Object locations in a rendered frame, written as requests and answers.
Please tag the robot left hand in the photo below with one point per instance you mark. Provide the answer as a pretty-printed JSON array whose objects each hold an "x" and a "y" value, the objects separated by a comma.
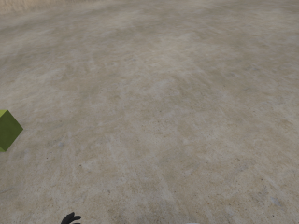
[{"x": 70, "y": 218}]

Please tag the carton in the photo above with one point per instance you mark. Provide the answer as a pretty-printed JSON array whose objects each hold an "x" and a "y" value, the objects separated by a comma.
[{"x": 9, "y": 129}]

